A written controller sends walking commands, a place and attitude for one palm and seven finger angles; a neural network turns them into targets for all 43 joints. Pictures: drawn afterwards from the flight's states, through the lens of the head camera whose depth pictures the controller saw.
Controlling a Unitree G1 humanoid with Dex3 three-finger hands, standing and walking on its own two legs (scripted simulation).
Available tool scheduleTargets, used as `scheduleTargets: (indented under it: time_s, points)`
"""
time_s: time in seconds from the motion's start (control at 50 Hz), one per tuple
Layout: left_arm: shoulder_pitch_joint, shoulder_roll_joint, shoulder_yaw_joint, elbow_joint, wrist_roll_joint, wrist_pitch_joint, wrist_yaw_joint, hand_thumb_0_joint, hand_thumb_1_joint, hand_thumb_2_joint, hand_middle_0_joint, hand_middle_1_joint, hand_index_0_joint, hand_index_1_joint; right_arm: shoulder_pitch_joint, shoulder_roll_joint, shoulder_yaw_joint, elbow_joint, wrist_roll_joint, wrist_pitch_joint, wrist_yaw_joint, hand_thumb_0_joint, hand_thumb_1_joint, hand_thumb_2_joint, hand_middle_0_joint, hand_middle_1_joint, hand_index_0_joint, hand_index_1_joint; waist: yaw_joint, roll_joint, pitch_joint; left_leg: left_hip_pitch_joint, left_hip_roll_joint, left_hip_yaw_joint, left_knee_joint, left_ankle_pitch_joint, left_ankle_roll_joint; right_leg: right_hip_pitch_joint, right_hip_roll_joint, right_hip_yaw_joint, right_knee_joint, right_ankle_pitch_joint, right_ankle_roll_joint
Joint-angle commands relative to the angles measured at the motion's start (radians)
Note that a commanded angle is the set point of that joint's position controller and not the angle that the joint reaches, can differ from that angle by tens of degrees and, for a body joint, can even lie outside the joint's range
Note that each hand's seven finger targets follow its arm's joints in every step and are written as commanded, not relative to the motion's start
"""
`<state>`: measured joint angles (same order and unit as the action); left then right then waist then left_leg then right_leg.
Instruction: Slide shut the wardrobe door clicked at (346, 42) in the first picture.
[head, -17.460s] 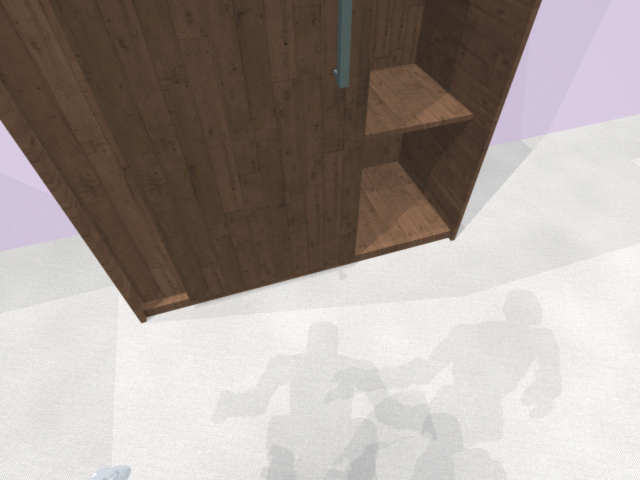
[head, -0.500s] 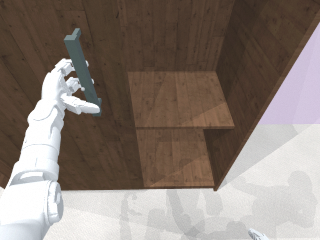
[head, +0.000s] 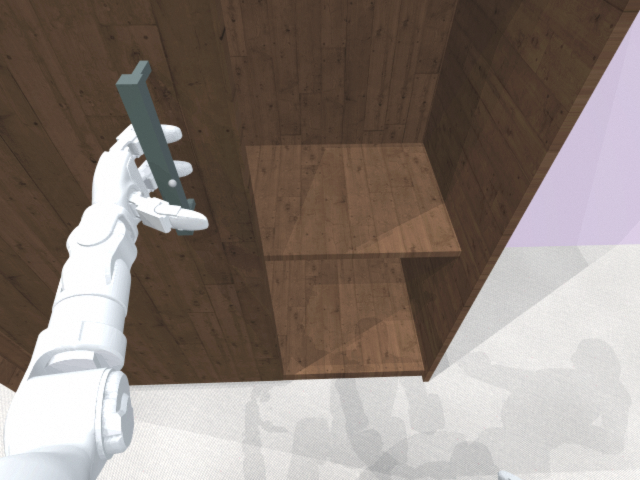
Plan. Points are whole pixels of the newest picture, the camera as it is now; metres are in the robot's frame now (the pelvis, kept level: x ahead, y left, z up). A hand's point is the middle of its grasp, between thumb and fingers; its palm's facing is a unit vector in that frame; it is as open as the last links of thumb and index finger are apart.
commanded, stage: slide the fingers in behind the handle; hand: left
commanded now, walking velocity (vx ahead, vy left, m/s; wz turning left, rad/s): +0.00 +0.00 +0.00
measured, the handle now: (167, 157) +0.49 +0.21 +0.16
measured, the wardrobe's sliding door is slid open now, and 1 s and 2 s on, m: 0.45 0.45 0.45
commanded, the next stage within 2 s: grip the handle and tug to test in 0.54 s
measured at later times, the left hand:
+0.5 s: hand (172, 182) +0.44 +0.19 +0.16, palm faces +0.06 -1.00 +0.00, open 14.0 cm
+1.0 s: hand (169, 183) +0.43 +0.19 +0.16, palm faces +0.05 -1.00 +0.00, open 10.9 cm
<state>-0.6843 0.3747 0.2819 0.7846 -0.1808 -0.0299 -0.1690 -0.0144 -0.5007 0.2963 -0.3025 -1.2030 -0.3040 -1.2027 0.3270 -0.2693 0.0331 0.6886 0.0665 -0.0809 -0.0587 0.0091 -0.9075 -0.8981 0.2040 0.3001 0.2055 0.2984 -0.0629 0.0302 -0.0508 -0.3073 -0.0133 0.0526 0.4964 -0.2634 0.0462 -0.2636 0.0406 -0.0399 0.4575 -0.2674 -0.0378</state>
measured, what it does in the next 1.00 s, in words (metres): stands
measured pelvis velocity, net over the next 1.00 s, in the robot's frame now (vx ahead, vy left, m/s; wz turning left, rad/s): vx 0.00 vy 0.00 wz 0.00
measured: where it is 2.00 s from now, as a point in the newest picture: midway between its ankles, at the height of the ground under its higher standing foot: outside the picture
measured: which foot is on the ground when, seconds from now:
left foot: down 0.00-1.00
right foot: down 0.00-1.00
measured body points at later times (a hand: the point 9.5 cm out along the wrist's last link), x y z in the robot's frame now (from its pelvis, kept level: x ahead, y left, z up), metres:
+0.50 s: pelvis +0.00 +0.00 +0.00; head +0.02 -0.01 +0.45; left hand +0.43 +0.24 +0.16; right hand +0.09 -0.27 -0.11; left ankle -0.01 +0.09 -0.74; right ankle -0.02 -0.09 -0.74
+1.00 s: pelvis +0.00 +0.00 +0.00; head +0.01 +0.00 +0.45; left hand +0.42 +0.24 +0.16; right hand +0.09 -0.26 -0.11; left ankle -0.01 +0.09 -0.74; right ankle -0.02 -0.09 -0.74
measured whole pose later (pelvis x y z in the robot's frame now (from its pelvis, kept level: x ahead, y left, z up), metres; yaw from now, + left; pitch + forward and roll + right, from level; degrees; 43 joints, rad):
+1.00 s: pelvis +0.00 +0.00 +0.00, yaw +0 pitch +4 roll -1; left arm -0.70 0.37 0.27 0.80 -0.18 -0.04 -0.17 -0.01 -0.05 0.49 -0.35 -1.27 -0.35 -1.27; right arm 0.31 -0.27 0.03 0.69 0.07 -0.09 -0.06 0.01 -0.91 -0.90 0.20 0.30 0.21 0.30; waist -0.06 0.03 -0.05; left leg -0.31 -0.02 0.05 0.50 -0.26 0.05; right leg -0.26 0.04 -0.04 0.46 -0.27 -0.04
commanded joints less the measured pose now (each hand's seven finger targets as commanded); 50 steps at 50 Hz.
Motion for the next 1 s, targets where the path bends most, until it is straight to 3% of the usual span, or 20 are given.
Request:
scheduleTargets:
  time_s: [0.0, 0.08, 0.1, 0.16, 0.2, 0.24, 0.32, 0.38, 0.42, 0.48, 0.54, 0.58, 0.62, 0.76, 0.8, 0.84, 0.88, 0.92, 0.96, 0.98]
  points:
    - [-0.513, 0.225, 0.032, -0.228, -0.015, -0.084, 0.006, 0.0, -0.5, 0.3, -0.3, -1.2, -0.3, -1.2, -0.011, -0.14, -0.049, -0.109, 0.005, -0.046, -0.015, 0.0, -0.9, -0.9, 0.2, 0.3, 0.2, 0.3, -0.006, 0.017, -0.29, 0.219, 0.024, -0.079, -0.02, 0.289, 0.002, 0.008, -0.021, 0.038, -0.043, 0.307, 0.011]
    - [-0.503, 0.21, 0.022, -0.205, -0.017, -0.087, 0.003, 0.0, -0.5, 0.3, -0.3, -1.2, -0.3, -1.2, -0.012, -0.139, -0.048, -0.11, 0.006, -0.048, -0.013, 0.0, -0.9, -0.9, 0.2, 0.3, 0.2, 0.3, -0.004, 0.018, -0.284, 0.2, 0.02, -0.067, -0.019, 0.285, 0.005, 0.024, -0.024, 0.042, -0.042, 0.329, 0.012]
    - [-0.491, 0.252, 0.06, -0.197, -0.015, -0.088, 0.005, 0.0, -0.5, 0.3, -0.3, -1.2, -0.3, -1.2, -0.004, -0.142, -0.05, -0.107, 0.004, -0.049, -0.014, 0.0, -0.9, -0.9, 0.2, 0.3, 0.2, 0.3, 0.005, 0.006, -0.298, 0.196, 0.02, -0.072, -0.018, 0.293, 0.004, 0.035, -0.024, 0.04, -0.036, 0.332, 0.011]
    - [-0.466, 0.267, 0.067, -0.176, -0.014, -0.085, 0.004, 0.0, -0.5, 0.3, -0.3, -1.2, -0.3, -1.2, -0.007, -0.146, -0.049, -0.113, 0.006, -0.04, -0.014, 0.0, -0.9, -0.9, 0.2, 0.3, 0.2, 0.3, 0.004, -0.038, -0.29, 0.155, 0.017, -0.058, -0.02, 0.267, 0.01, 0.063, -0.027, 0.047, -0.038, 0.347, 0.017]
    - [-0.498, 0.238, 0.038, -0.214, -0.013, -0.093, -0.002, 0.0, -0.5, 0.3, -0.3, -1.2, -0.3, -1.2, -0.015, -0.139, -0.048, -0.118, 0.008, -0.044, -0.014, 0.0, -0.9, -0.9, 0.2, 0.3, 0.2, 0.3, 0.001, 0.026, -0.294, 0.184, 0.017, -0.062, -0.018, 0.277, 0.006, 0.042, -0.027, 0.045, -0.036, 0.339, 0.012]
    - [-0.497, 0.23, 0.037, -0.232, -0.013, -0.1, 0.002, 0.0, -0.5, 0.3, -0.3, -1.2, -0.3, -1.2, -0.011, -0.14, -0.052, -0.115, 0.006, -0.045, -0.011, 0.0, -0.9, -0.9, 0.2, 0.3, 0.2, 0.3, -0.002, 0.011, -0.315, 0.211, 0.02, -0.066, -0.011, 0.306, 0.008, 0.042, -0.024, 0.043, -0.035, 0.357, 0.012]
    - [-0.499, 0.248, 0.048, -0.176, -0.022, -0.08, -0.002, 0.0, -0.5, 0.3, -0.3, -1.2, -0.3, -1.2, -0.01, -0.145, -0.048, -0.106, 0.007, -0.04, -0.015, 0.0, -0.9, -0.9, 0.2, 0.3, 0.2, 0.3, -0.009, -0.027, -0.248, 0.153, 0.016, -0.057, -0.014, 0.256, 0.012, 0.039, -0.029, 0.048, -0.048, 0.337, 0.017]
    - [-0.5, 0.255, 0.052, -0.208, -0.012, -0.088, -0.001, 0.0, -0.5, 0.3, -0.3, -1.2, -0.3, -1.2, -0.013, -0.141, -0.049, -0.115, 0.008, -0.044, -0.016, 0.0, -0.9, -0.9, 0.2, 0.3, 0.2, 0.3, 0.001, 0.024, -0.291, 0.183, 0.015, -0.062, -0.013, 0.271, 0.009, 0.039, -0.028, 0.047, -0.039, 0.336, 0.013]
    - [-0.482, 0.275, 0.071, -0.221, -0.017, -0.097, -0.001, 0.0, -0.5, 0.3, -0.3, -1.2, -0.3, -1.2, -0.009, -0.142, -0.051, -0.114, 0.005, -0.042, -0.015, 0.0, -0.9, -0.9, 0.2, 0.3, 0.2, 0.3, 0.006, 0.002, -0.315, 0.189, 0.017, -0.063, -0.008, 0.307, 0.009, 0.065, -0.028, 0.048, -0.035, 0.364, 0.012]
    - [-0.469, 0.227, 0.04, -0.26, -0.024, -0.1, -0.01, 0.0, -0.5, 0.3, -0.3, -1.2, -0.3, -1.2, -0.016, -0.138, -0.052, -0.122, 0.007, -0.048, -0.011, 0.0, -0.9, -0.9, 0.2, 0.3, 0.2, 0.3, 0.005, 0.019, -0.334, 0.222, 0.019, -0.064, -0.009, 0.34, 0.007, 0.062, -0.025, 0.045, -0.03, 0.396, 0.013]
    - [-0.412, 0.244, 0.062, -0.223, -0.028, -0.078, -0.011, 0.0, -0.5, 0.3, -0.3, -1.2, -0.3, -1.2, -0.016, -0.145, -0.053, -0.12, 0.009, -0.042, -0.01, 0.0, -0.9, -0.9, 0.2, 0.3, 0.2, 0.3, 0.009, -0.027, -0.293, 0.186, 0.019, -0.057, -0.013, 0.318, 0.01, 0.063, -0.025, 0.044, -0.037, 0.392, 0.016]
    - [-0.434, 0.222, 0.034, -0.229, -0.026, -0.063, -0.013, 0.0, -0.5, 0.3, -0.3, -1.2, -0.3, -1.2, -0.027, -0.141, -0.049, -0.125, 0.012, -0.039, -0.013, 0.0, -0.9, -0.9, 0.2, 0.3, 0.2, 0.3, 0.004, 0.013, -0.259, 0.178, 0.017, -0.058, -0.02, 0.287, 0.008, 0.039, -0.026, 0.041, -0.042, 0.356, 0.014]
    - [-0.456, 0.245, 0.051, -0.238, -0.025, -0.065, -0.005, 0.0, -0.5, 0.3, -0.3, -1.2, -0.3, -1.2, -0.026, -0.144, -0.049, -0.121, 0.009, -0.038, -0.014, 0.0, -0.9, -0.9, 0.2, 0.3, 0.2, 0.3, 0.004, -0.019, -0.253, 0.172, 0.018, -0.064, -0.019, 0.275, 0.01, 0.043, -0.028, 0.04, -0.048, 0.333, 0.011]
    - [-0.473, 0.226, 0.032, -0.259, -0.02, -0.086, -0.003, 0.0, -0.173, 0.44, -0.335, -1.247, -0.335, -1.247, -0.029, -0.138, -0.047, -0.119, 0.007, -0.043, -0.016, 0.0, -0.9, -0.9, 0.2, 0.3, 0.2, 0.3, 0.0, 0.033, -0.289, 0.215, 0.021, -0.072, -0.018, 0.296, 0.003, 0.026, -0.025, 0.04, -0.039, 0.327, 0.01]
    - [-0.481, 0.222, 0.034, -0.231, -0.026, -0.084, -0.003, 0.0, -0.08, 0.48, -0.345, -1.26, -0.345, -1.26, -0.025, -0.141, -0.05, -0.112, 0.008, -0.046, -0.017, 0.0, -0.9, -0.9, 0.2, 0.3, 0.2, 0.3, -0.006, -0.008, -0.276, 0.214, 0.024, -0.076, -0.019, 0.279, 0.004, 0.01, -0.023, 0.036, -0.044, 0.308, 0.012]
    - [-0.507, 0.246, 0.046, -0.235, -0.02, -0.092, 0.0, 0.0, 0.013, 0.52, -0.355, -1.273, -0.355, -1.273, -0.025, -0.144, -0.048, -0.111, 0.006, -0.046, -0.017, 0.0, -0.9, -0.9, 0.2, 0.3, 0.2, 0.3, -0.005, 0.009, -0.286, 0.212, 0.022, -0.076, -0.019, 0.275, 0.005, 0.015, -0.024, 0.041, -0.043, 0.306, 0.011]
    - [-0.49, 0.217, 0.03, -0.224, -0.021, -0.088, 0.0, 0.0, 0.107, 0.56, -0.365, -1.287, -0.365, -1.287, -0.026, -0.14, -0.048, -0.113, 0.005, -0.05, -0.015, 0.0, -0.9, -0.9, 0.2, 0.3, 0.2, 0.3, -0.002, 0.018, -0.293, 0.225, 0.024, -0.079, -0.02, 0.287, 0.001, 0.008, -0.023, 0.037, -0.041, 0.305, 0.01]
    - [-0.479, 0.245, 0.049, -0.195, -0.018, -0.084, 0.002, 0.0, 0.2, 0.6, -0.375, -1.3, -0.375, -1.3, -0.015, -0.145, -0.048, -0.106, 0.004, -0.045, -0.016, 0.0, -0.9, -0.9, 0.2, 0.3, 0.2, 0.3, -0.001, -0.014, -0.274, 0.2, 0.025, -0.079, -0.019, 0.291, 0.003, 0.019, -0.024, 0.035, -0.043, 0.309, 0.008]
    - [-0.502, 0.188, 0.007, -0.217, -0.02, -0.087, -0.002, 0.0, 0.293, 0.64, -0.385, -1.313, -0.385, -1.313, -0.02, -0.139, -0.049, -0.114, 0.005, -0.051, -0.013, 0.0, -0.9, -0.9, 0.2, 0.3, 0.2, 0.3, -0.004, 0.016, -0.287, 0.223, 0.024, -0.083, -0.022, 0.29, -0.001, -0.001, -0.022, 0.032, -0.04, 0.299, 0.01]
    - [-0.492, 0.205, 0.019, -0.209, -0.021, -0.086, 0.0, 0.0, 0.34, 0.66, -0.39, -1.32, -0.39, -1.32, -0.021, -0.141, -0.05, -0.109, 0.007, -0.05, -0.014, 0.0, -0.9, -0.9, 0.2, 0.3, 0.2, 0.3, -0.004, 0.021, -0.281, 0.229, 0.027, -0.084, -0.02, 0.295, -0.002, -0.008, -0.021, 0.033, -0.042, 0.297, 0.008]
